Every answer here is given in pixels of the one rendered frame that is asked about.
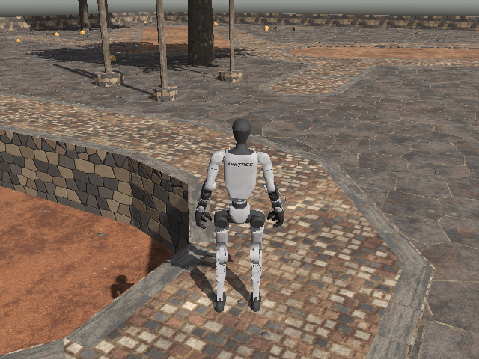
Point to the robot right forearm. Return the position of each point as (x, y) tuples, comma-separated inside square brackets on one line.
[(275, 200)]

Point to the left robot upper arm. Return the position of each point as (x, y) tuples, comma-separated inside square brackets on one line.
[(213, 168)]

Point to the right robot upper arm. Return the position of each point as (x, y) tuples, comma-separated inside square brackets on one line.
[(264, 159)]

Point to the left robot hand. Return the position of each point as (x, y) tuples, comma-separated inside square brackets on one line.
[(199, 216)]

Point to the robot torso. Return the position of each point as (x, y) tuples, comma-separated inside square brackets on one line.
[(240, 173)]

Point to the right robot hand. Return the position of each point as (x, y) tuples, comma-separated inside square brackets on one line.
[(278, 216)]

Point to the robot left forearm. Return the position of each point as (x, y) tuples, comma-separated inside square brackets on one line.
[(204, 198)]

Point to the left robot foot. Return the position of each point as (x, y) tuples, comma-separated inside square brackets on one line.
[(220, 305)]

